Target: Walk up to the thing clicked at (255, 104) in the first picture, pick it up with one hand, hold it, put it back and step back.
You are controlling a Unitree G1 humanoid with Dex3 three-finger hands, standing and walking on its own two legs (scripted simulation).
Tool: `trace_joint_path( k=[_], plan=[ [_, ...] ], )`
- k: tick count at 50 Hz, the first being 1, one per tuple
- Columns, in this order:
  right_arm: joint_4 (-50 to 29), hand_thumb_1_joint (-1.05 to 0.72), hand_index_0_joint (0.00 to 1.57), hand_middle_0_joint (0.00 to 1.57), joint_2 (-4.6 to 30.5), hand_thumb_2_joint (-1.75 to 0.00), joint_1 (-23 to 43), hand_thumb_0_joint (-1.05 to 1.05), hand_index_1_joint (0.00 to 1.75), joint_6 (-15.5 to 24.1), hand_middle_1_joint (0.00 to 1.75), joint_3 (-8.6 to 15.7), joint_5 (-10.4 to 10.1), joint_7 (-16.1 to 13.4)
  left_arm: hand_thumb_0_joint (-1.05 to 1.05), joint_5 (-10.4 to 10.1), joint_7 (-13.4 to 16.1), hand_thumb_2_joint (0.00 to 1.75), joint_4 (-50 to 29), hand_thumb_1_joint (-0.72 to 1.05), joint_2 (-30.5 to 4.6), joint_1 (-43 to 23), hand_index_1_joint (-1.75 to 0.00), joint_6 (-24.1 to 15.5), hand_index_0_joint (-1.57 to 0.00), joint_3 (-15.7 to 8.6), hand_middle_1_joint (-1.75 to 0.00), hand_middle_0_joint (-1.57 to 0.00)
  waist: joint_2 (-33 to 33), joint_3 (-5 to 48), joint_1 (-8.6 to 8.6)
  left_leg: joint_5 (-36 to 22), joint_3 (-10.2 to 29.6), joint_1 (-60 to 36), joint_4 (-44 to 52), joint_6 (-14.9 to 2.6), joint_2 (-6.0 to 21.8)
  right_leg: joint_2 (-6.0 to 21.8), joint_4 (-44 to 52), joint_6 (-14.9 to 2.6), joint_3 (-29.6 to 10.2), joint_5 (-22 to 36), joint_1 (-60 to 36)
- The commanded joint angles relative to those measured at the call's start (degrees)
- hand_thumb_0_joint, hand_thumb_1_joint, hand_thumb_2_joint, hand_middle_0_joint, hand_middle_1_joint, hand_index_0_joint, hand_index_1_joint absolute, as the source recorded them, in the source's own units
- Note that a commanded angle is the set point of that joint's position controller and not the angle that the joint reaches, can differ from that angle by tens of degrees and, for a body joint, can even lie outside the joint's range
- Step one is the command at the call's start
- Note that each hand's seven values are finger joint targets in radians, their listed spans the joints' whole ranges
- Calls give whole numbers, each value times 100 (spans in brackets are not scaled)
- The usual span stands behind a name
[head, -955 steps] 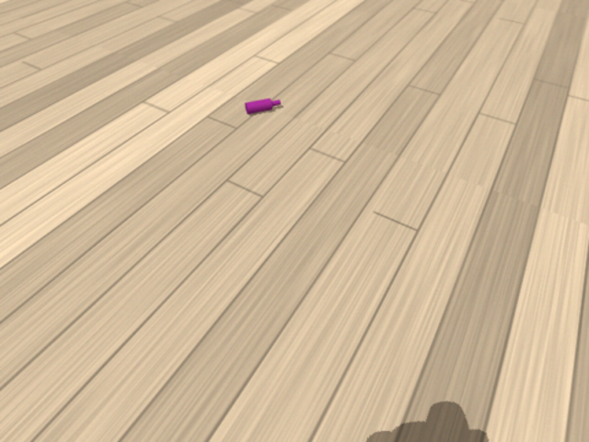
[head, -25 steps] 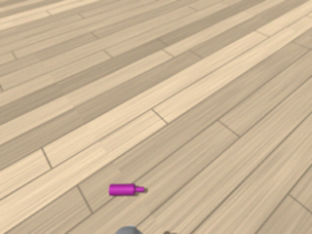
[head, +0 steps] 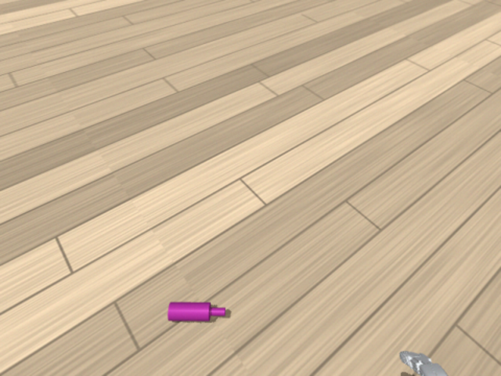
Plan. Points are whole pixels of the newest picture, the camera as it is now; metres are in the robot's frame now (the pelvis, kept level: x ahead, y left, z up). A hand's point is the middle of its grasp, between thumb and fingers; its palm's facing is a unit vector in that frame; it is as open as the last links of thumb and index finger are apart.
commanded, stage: walk up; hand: left
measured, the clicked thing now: (197, 311) +0.45 +0.20 -0.73
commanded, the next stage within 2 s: none
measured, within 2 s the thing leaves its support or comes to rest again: neither
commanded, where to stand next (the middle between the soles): +0.08 -0.01 m, yaw +0 degrees
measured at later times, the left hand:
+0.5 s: hand out of the picture +0.09 +0.25 -0.15, palm faces -0.02 -0.95 -0.32, open 7.4 cm
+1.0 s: hand out of the picture +0.08 +0.26 -0.15, palm faces -0.04 -0.93 -0.36, open 7.4 cm
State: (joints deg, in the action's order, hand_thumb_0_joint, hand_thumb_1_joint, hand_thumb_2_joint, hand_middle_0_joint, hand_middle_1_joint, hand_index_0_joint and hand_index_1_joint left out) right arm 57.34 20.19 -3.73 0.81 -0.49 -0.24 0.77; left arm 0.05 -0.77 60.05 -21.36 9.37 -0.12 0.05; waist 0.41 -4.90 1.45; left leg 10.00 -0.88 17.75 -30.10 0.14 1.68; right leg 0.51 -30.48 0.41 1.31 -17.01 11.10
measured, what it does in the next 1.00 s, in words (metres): stands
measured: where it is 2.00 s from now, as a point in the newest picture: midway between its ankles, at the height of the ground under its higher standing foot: outside the picture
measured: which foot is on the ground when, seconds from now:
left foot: down 0.00-1.00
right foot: down 0.00-1.00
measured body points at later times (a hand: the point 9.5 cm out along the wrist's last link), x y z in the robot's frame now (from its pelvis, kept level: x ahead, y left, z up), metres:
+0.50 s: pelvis +0.01 +0.00 +0.01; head +0.02 +0.01 +0.46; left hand +0.09 +0.30 -0.12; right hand +0.08 -0.30 -0.12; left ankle +0.07 +0.12 -0.73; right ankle +0.00 -0.13 -0.73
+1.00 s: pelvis +0.04 -0.01 +0.00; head +0.04 -0.01 +0.45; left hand +0.08 +0.31 -0.12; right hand +0.10 -0.32 -0.12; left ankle +0.07 +0.12 -0.73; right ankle +0.00 -0.12 -0.73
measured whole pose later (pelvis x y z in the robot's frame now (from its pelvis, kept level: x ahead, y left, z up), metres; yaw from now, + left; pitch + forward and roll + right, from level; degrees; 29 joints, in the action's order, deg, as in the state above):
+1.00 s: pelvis +0.04 -0.01 +0.00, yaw -1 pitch -2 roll +0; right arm 60.7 20.9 -10.7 1.0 2.9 1.7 1.9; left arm 2.2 -1.7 61.9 -21.9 12.9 -0.9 -2.4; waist -0.3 -1.7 0.1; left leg 12.4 -0.7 13.9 -28.0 -1.0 0.8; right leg 0.2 -28.2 -1.2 -0.4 -19.0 7.5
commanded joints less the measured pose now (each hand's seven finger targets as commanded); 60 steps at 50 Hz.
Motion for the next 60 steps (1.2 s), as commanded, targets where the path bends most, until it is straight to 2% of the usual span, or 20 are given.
trace_joint_path(
  k=[1,19,25,39,40,41,42,44,45,46,49,50,51,52,53,55,57,58,59,60],
  plan=[
    [-48,-90,20,20,1249,-90,190,0,30,146,30,286,-13,-44,0,-22,62,90,-185,90,-1223,-395,-30,-195,-20,-258,-30,-20,-122,617,-180,-440,677,-1053,772,-213,559,742,1170,-270,-841,694,286],
    [534,-90,20,20,1195,-90,384,0,30,140,30,242,32,-76,0,4,63,90,264,90,-1099,-534,-30,-111,-20,-287,-30,-20,22,724,-107,-477,694,-1093,1427,-125,672,659,1630,-166,-570,786,-412],
    [608,-90,20,20,1229,-90,305,0,30,138,30,260,57,-85,0,4,57,90,301,90,-1076,-609,-30,-81,-20,-294,-30,-20,155,559,-155,151,808,-811,1662,-114,672,618,1626,-182,-558,527,-401],
    [558,-90,20,20,1191,-90,213,0,30,123,30,260,48,-77,0,17,57,90,287,90,-1049,-510,-30,-117,-20,-302,-30,-20,52,681,-188,-138,730,-1049,1490,-102,626,650,1681,-155,-596,743,-293],
    [403,-90,20,20,1563,-90,-334,0,30,139,30,486,143,-1,0,142,-20,90,119,90,-1304,-105,-30,-155,-20,-428,-30,-20,21,1201,-202,2170,570,-1314,1215,-372,316,330,1431,-347,-447,-1434,-378],
    [428,-90,20,20,1595,-90,-447,0,30,121,30,543,206,27,0,207,-51,90,114,90,-1303,-79,-30,-146,-20,-450,-30,-20,77,856,-229,2976,734,-1117,1233,-428,372,351,1297,-417,-571,-2148,137],
    [332,-90,20,20,1596,-90,-432,0,30,98,30,581,229,42,0,220,-63,90,43,90,-1241,-84,-30,-138,-20,-464,-30,-20,153,383,-233,3196,925,-855,1279,-474,454,342,1130,-438,-607,-2414,568],
    [189,-90,20,20,1419,-90,-493,0,30,127,30,605,232,46,0,222,-51,90,-132,90,-1061,-87,-30,-189,-20,-443,-30,-20,176,-58,-228,2276,1251,-906,1229,-621,704,328,893,-463,-586,-1278,855],
    [98,-90,20,20,1433,-90,-523,0,30,165,30,631,231,31,0,216,-29,90,-172,90,-1026,-33,-30,-230,-20,-441,-30,-20,177,140,-223,1488,1359,-1171,1106,-708,820,288,748,-466,-496,-562,769],
    [11,-90,20,20,1472,-90,-523,0,30,178,30,651,204,31,0,194,-16,90,-188,90,-1060,54,-30,-256,-20,-443,-30,-20,189,361,-211,1214,1397,-1253,1033,-767,821,208,714,-454,-503,-452,666],
    [-287,-90,20,20,1504,-90,-333,0,30,111,30,676,189,88,0,228,-66,90,-336,90,-1177,316,-30,-251,-20,-510,-30,-20,291,179,-84,2862,1250,-349,1088,-695,580,264,1066,-549,-853,-1747,354],
    [-401,-90,20,20,1426,-90,-113,0,30,84,30,659,190,106,0,251,-68,90,-362,90,-1290,444,-30,-260,-20,-536,-30,-20,120,-241,22,2825,992,264,708,-561,334,437,1413,-663,-1271,-2201,202],
    [-502,-90,20,20,1266,-90,21,0,30,85,30,620,191,108,0,234,-49,90,-332,90,-1475,670,-30,-292,-20,-590,-30,-20,-355,-515,150,2156,470,1048,-95,-364,-23,831,1845,-840,-1979,-2326,-435],
    [-592,-90,20,20,1130,-90,85,0,30,99,30,575,197,105,0,208,-5,90,-337,90,-1678,881,-30,-331,-20,-653,-30,-20,-868,-758,246,1531,13,1887,-952,-182,-249,1459,2198,-1080,-2644,-1662,-1097],
    [-605,-90,20,20,1165,-90,0,0,30,141,30,556,220,86,0,209,27,90,-431,90,-1729,861,-30,-374,-20,-687,-30,-20,-778,-795,228,1495,299,2110,-1273,-172,-29,1804,2025,-1337,-2672,-64,-1377],
    [-646,-90,20,20,1200,-90,-234,0,30,203,30,576,218,78,0,135,80,90,-503,90,-1651,977,-30,-396,-20,-685,-30,-20,-676,-365,149,1627,341,2018,-1303,-179,121,1695,1440,-1380,-2039,2544,-1964],
    [-702,-90,20,20,1121,-90,-285,0,30,212,30,564,193,99,0,119,121,90,-663,90,-1548,778,-30,-353,-20,-662,-30,-20,-836,-29,76,1407,178,1450,-770,-200,115,1423,923,-1188,-1297,3906,-1986],
    [-629,-90,20,20,1048,-90,-405,0,30,210,30,542,171,98,0,115,143,90,-755,90,-1460,587,-30,-318,-20,-606,-30,-20,-869,107,4,981,5,821,-436,-225,42,1209,689,-1011,-892,4084,-1535],
    [-529,-90,20,20,961,-90,-505,0,30,200,30,533,153,77,0,66,172,90,-807,90,-1332,377,-30,-254,-20,-534,-30,-20,-786,199,-105,322,-160,123,77,-240,-102,894,338,-782,-524,4078,-1074],
    [-403,-90,20,20,984,-90,-842,0,30,197,30,558,125,24,0,-30,191,90,-887,90,-1305,151,-30,-187,-20,-496,-30,-20,-662,478,-356,-913,-243,-886,752,-302,-204,700,-283,-550,-293,4226,-577]
  ],
)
